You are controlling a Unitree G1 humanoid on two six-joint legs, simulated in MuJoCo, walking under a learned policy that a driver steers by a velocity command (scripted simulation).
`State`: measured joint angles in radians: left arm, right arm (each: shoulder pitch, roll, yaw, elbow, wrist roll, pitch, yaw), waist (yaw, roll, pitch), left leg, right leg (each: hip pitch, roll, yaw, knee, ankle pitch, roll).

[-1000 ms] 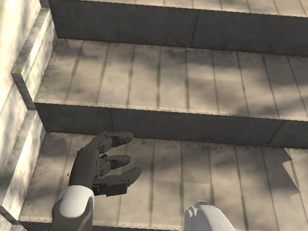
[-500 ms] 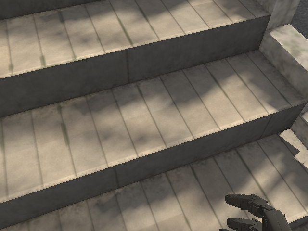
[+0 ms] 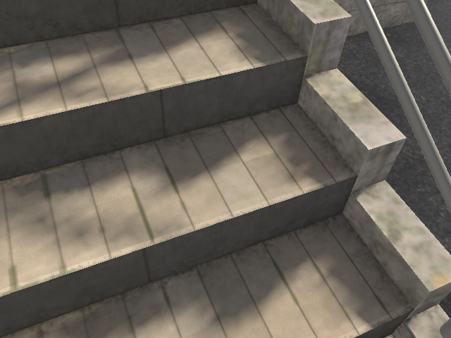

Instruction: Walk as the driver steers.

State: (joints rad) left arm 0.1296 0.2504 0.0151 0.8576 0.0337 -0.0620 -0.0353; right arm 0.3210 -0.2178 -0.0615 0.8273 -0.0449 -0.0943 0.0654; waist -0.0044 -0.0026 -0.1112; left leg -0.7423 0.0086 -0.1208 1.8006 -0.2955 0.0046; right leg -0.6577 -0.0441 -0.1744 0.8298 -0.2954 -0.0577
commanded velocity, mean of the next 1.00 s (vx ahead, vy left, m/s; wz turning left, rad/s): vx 0.02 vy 0.00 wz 0.82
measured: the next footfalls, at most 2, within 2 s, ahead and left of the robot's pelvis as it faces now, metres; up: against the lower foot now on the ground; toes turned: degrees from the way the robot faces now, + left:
left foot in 0.26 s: +0.08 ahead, +0.14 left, +0.00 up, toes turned +14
right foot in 0.74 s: +0.18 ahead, -0.11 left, +0.00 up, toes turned +43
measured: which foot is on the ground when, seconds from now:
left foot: up 0.00-0.24, down 0.26-0.74, up 0.76-1.00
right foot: down 0.00-0.26, up 0.28-0.72, down 0.74-1.00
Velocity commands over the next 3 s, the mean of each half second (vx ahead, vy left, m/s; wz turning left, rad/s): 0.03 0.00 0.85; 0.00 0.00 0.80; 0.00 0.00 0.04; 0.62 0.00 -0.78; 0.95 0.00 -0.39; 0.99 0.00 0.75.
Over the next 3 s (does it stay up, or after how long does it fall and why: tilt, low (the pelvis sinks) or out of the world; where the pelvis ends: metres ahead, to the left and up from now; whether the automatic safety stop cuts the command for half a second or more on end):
stays up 0.97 0.19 0.42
